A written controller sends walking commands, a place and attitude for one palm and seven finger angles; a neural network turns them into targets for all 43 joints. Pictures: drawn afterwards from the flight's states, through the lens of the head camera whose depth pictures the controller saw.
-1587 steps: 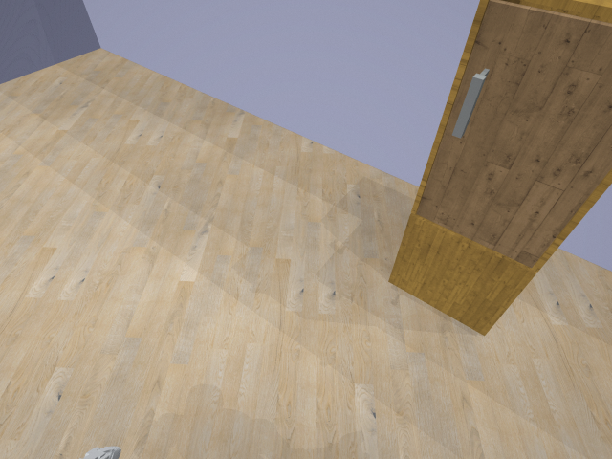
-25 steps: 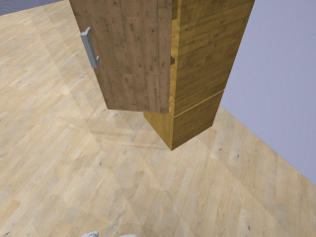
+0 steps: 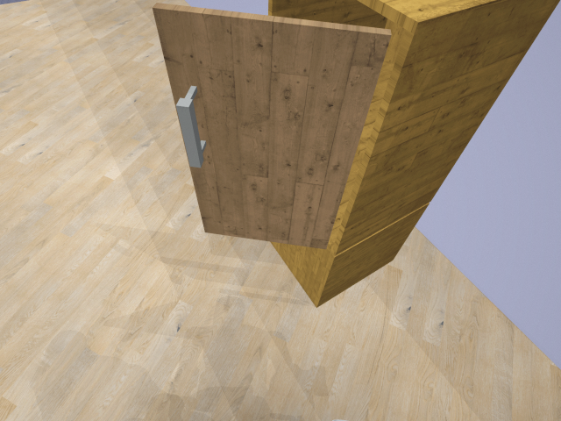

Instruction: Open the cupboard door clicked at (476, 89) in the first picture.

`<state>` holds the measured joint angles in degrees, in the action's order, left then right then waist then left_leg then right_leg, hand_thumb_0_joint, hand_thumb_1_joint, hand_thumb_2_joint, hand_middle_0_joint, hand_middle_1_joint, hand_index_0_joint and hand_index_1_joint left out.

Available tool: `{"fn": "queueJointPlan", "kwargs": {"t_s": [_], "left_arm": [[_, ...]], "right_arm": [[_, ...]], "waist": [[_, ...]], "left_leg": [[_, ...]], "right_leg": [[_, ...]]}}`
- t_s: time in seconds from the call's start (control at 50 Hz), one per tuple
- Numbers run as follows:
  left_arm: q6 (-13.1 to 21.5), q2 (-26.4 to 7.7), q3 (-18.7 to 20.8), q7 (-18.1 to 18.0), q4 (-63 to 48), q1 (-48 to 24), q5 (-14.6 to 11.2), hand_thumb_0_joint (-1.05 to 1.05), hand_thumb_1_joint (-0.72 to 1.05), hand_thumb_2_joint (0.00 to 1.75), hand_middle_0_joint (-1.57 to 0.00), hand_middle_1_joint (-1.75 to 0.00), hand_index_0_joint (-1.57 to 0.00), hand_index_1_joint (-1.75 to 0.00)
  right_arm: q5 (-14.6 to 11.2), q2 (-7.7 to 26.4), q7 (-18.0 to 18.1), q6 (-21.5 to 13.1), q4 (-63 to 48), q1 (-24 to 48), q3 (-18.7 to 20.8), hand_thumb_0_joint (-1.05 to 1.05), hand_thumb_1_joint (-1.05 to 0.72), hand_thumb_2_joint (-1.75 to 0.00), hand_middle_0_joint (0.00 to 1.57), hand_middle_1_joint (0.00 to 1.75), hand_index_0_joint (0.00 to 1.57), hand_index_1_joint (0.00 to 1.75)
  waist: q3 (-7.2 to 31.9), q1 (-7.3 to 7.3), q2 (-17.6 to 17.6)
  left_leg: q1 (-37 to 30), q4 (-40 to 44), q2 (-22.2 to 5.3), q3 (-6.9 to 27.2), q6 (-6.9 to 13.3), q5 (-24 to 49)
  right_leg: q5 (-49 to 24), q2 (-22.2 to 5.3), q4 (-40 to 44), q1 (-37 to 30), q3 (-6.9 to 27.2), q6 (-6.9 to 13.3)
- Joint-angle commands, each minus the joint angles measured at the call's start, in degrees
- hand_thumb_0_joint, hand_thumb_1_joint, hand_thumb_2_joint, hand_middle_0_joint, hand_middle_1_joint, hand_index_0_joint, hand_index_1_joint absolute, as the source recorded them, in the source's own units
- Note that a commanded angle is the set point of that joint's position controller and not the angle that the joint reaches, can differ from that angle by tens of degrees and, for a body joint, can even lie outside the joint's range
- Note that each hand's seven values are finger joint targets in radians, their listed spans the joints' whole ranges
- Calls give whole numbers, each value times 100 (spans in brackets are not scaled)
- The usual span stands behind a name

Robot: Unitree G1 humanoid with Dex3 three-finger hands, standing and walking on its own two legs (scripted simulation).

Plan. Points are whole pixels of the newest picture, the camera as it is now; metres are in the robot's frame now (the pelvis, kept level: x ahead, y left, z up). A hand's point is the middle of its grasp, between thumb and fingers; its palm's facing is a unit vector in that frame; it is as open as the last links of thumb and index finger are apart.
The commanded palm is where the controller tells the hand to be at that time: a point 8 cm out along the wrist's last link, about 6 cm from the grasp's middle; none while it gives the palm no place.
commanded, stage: come to a stop and stand still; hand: left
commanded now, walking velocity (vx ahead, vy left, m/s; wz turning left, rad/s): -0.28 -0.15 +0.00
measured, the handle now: (194, 128) +0.57 +0.21 +0.06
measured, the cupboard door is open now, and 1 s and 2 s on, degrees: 50 50 50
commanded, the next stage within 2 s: look again from close up in 1.14 s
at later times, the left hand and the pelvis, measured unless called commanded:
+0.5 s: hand out of the picture +0.09 +0.13 -0.16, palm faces +0.02 -0.97 -0.25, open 7.3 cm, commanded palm none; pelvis +0.02 -0.05 +0.00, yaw +0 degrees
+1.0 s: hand out of the picture -0.01 +0.17 -0.18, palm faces +0.05 -0.98 -0.17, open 7.3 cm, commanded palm none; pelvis +0.01 +0.00 +0.00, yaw +0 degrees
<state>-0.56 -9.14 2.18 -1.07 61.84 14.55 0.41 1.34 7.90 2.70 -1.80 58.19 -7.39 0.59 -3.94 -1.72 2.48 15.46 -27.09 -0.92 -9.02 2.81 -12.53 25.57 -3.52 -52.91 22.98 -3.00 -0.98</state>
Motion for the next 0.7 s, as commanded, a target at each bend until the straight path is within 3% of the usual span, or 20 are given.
{"fn": "queueJointPlan", "kwargs": {"t_s": [0.0,0.06,0.14,0.18,0.2,0.22,0.24,0.26,0.28,0.3,0.32,0.38,0.48,0.54,0.58,0.62,0.64,0.66,0.68], "left_arm": [[-209,-435,210,-37,-426,355,69,0,90,90,-20,-30,-20,-30],[-266,-429,262,-22,-695,102,65,0,90,90,-20,-30,-20,-30],[-201,-421,215,-20,-901,-180,72,0,90,90,-20,-30,-20,-30],[-146,-473,214,-21,-857,36,58,0,90,90,-20,-30,-20,-30],[-103,-546,221,-28,-816,180,62,0,90,90,-20,-30,-20,-30],[-39,-804,250,-52,-807,252,89,0,90,90,-20,-30,-20,-30],[37,-1208,288,-102,-810,200,147,0,90,90,-20,-30,-20,-30],[69,-1386,256,-96,-787,279,99,0,90,90,-20,-30,-20,-30],[96,-1333,238,-128,-763,224,79,0,90,90,-20,-30,-20,-30],[90,-1266,207,-140,-744,-7,68,0,90,90,-20,-30,-20,-30],[90,-1189,177,-139,-780,-175,46,0,90,90,-20,-30,-20,-30],[106,-1173,217,-163,-837,-194,32,0,90,90,-20,-30,-20,-30],[121,-1187,274,-166,-707,86,74,0,90,90,-20,-30,-20,-30],[106,-1229,281,-139,-637,130,123,0,90,90,-20,-30,-20,-30],[95,-1268,279,-123,-590,44,118,0,90,90,-20,-30,-20,-30],[80,-1225,251,-110,-534,-116,69,0,90,90,-20,-30,-20,-30],[61,-1062,221,-86,-537,-171,46,0,90,90,-20,-30,-20,-30],[15,-799,169,-60,-574,-3,11,0,90,90,-20,-30,-20,-30],[-19,-555,115,-61,-585,111,10,0,90,90,-20,-30,-20,-30]], "right_arm": [[-11,1172,122,145,-13,-698,376,0,-90,-90,20,30,20,30],[41,1255,121,192,-110,-446,436,0,-90,-90,20,30,20,30],[61,1257,60,245,-112,-483,487,0,-90,-90,20,30,20,30],[27,1343,3,278,-118,-455,517,0,-90,-90,20,30,20,30],[-7,1334,-29,301,-128,-469,521,0,-90,-90,20,30,20,30],[-43,1172,-72,314,-141,-552,519,0,-90,-90,20,30,20,30],[-83,793,-123,326,-224,-715,455,0,-90,-90,20,30,20,30],[-120,680,-147,410,-318,-494,404,0,-90,-90,20,30,20,30],[-90,655,-112,517,-320,-349,389,0,-90,-90,20,30,20,30],[-88,715,-107,539,-257,-314,405,0,-90,-90,20,30,20,30],[-86,806,-124,544,-160,-428,416,0,-90,-90,20,30,20,30],[-84,827,-191,534,-122,-441,397,0,-90,-90,20,30,20,30],[-73,746,-223,505,-180,-281,359,0,-90,-90,20,30,20,30],[-100,655,-236,460,-244,-219,328,0,-90,-90,20,30,20,30],[-103,645,-230,415,-203,-401,309,0,-90,-90,20,30,20,30],[-91,645,-206,351,-56,-771,283,0,-90,-90,20,30,20,30],[-88,708,-203,302,6,-943,282,0,-90,-90,20,30,20,30],[-44,1020,-188,247,-50,-896,314,0,-90,-90,20,30,20,30],[-5,1293,-162,253,-154,-801,331,0,-90,-90,20,30,20,30]], "waist": [[673,205,-837],[591,145,-1036],[577,229,-1211],[794,101,-1162],[866,34,-1086],[941,21,-512],[975,92,753],[856,-91,981],[888,-91,1105],[656,-4,1148],[623,88,896],[678,51,610],[609,-102,586],[569,-135,838],[561,-24,854],[559,204,766],[603,258,411],[620,180,-632],[522,112,-1175]], "left_leg": [[-728,577,-2085,1170,766,4580],[-596,512,-2127,1209,771,4091],[-724,324,-1918,1197,618,3983],[-748,92,-1687,1070,420,3585],[-591,-129,-1483,966,247,3044],[-294,-561,-1136,705,-51,2052],[526,-1381,-410,231,-391,122],[794,-2396,65,460,-495,-2329],[883,-3031,26,1003,-475,-2509],[1171,-3468,44,1101,-510,-2263],[1308,-3757,26,1128,-572,-1852],[1365,-3655,19,1134,-653,-1314],[1203,-2631,24,999,-677,-1342],[748,-1804,77,825,-606,-1405],[390,-1091,134,701,-547,-1140],[-564,78,154,587,-490,-177],[-996,453,-51,733,-408,310],[-1117,582,-770,1528,-110,909],[-562,840,-1450,2083,278,983]], "right_leg": [[7,26,-352,137,246,-22],[114,48,-234,200,406,30],[-11,164,891,-154,97,98],[-860,226,1847,-724,-76,101],[-1547,205,2457,-1130,-141,102],[-2849,-194,2901,-1568,215,168],[-4916,-1265,2885,-2087,1308,578],[-6249,-2087,2995,-1775,1562,1146],[-6400,-1951,2964,-1590,1629,1281],[-6452,-1758,2888,-1685,1497,1262],[-6325,-1552,2842,-1853,1206,1150],[-5668,-1440,2967,-2011,922,1011],[-4908,-1530,3114,-2148,1028,1096],[-4346,-1482,3189,-1871,1098,1136],[-4001,-1373,3142,-1723,1029,1063],[-3146,-1152,2940,-1124,859,773],[-2387,-876,2674,-786,660,553],[-1408,-387,2363,-381,370,285],[-510,-108,2149,-575,-28,111]]}}
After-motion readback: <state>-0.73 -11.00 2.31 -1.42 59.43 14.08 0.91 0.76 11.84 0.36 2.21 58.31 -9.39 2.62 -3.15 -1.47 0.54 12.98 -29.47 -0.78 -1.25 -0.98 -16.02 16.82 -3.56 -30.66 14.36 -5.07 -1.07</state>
